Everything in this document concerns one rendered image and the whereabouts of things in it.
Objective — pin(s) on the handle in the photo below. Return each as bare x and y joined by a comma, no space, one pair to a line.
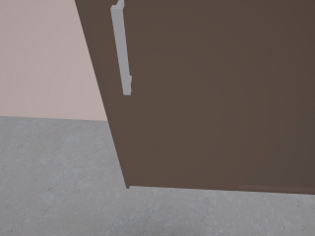
121,45

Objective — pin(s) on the wardrobe door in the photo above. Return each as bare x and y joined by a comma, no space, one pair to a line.
292,162
216,85

